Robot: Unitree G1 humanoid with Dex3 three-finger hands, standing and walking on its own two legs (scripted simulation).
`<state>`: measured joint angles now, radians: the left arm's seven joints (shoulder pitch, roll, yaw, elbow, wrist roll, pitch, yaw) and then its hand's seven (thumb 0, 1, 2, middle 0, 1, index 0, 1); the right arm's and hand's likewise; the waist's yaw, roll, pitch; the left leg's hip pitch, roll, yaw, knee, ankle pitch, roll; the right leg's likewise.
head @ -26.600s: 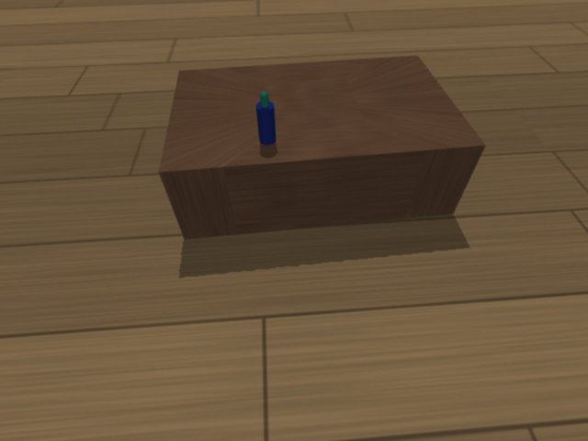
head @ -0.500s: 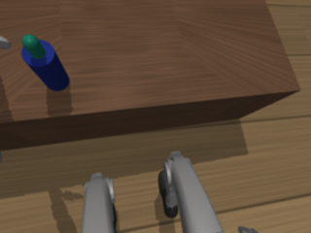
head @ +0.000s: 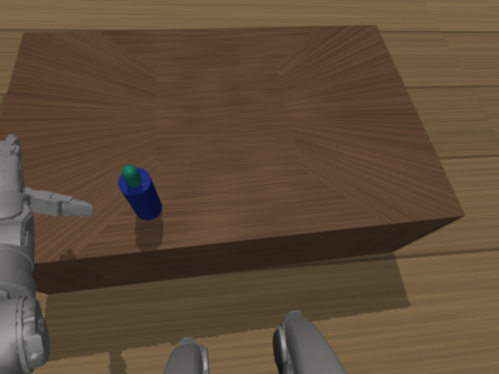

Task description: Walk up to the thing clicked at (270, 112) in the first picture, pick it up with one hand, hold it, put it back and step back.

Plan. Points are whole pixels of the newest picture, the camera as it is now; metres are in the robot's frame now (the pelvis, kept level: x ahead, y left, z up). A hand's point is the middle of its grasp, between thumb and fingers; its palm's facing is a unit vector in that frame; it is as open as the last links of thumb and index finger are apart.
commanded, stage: home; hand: left
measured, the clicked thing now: (139, 191) +0.51 +0.19 -0.19
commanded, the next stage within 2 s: none
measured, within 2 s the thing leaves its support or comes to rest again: neither
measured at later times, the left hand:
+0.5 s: hand (115, 328) +0.23 +0.17 -0.03, palm faces +0.15 -0.95 -0.26, open 17.3 cm
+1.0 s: hand (127, 372) +0.17 +0.15 -0.02, palm faces +0.17 -0.95 -0.26, open 17.4 cm
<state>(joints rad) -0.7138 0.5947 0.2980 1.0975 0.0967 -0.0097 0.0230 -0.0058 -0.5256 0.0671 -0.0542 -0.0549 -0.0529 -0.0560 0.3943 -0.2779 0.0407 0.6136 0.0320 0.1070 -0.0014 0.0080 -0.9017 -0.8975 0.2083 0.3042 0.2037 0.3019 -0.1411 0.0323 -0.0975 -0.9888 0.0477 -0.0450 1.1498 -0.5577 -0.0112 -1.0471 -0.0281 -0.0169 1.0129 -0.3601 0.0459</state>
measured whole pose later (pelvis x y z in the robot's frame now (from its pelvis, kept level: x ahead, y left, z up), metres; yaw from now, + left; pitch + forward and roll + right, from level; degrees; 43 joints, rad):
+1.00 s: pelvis +0.01 -0.03 +0.05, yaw +3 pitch +5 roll -1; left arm 0.39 0.18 -0.02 0.15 -0.02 0.17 0.14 -0.01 -0.53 0.06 -0.05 -0.05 -0.05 -0.05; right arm 0.23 -0.21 0.02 0.57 0.02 -0.08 -0.14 0.02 -0.90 -0.90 0.21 0.30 0.20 0.30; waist -0.01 0.02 -0.05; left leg -0.46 0.04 -0.06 0.82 -0.45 -0.05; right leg -0.55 -0.04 -0.04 0.79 -0.33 0.02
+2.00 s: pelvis +0.02 -0.04 +0.09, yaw +5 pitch -4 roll +0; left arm 0.14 0.32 0.00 1.13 0.03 0.00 0.02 0.00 -0.51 0.07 -0.06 -0.05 -0.06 -0.05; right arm 0.19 -0.34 0.00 1.05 -0.02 0.02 -0.02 0.01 -0.90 -0.90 0.21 0.30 0.20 0.30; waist 0.02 0.05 0.04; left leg -0.08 0.03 -0.08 0.40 -0.25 -0.05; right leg -0.16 -0.05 -0.08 0.41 -0.18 0.02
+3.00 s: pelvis +0.04 -0.04 +0.09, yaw +5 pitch -2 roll +0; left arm 0.09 0.32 0.01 1.17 0.01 -0.01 0.00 0.00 0.46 0.79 -0.20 -0.29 -0.20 -0.29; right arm 0.15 -0.36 0.01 1.09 -0.02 0.00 -0.02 0.01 -0.91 -0.90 0.21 0.30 0.20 0.30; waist 0.01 0.04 0.06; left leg -0.05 0.04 -0.07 0.34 -0.25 -0.06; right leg -0.16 -0.04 -0.08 0.38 -0.19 0.01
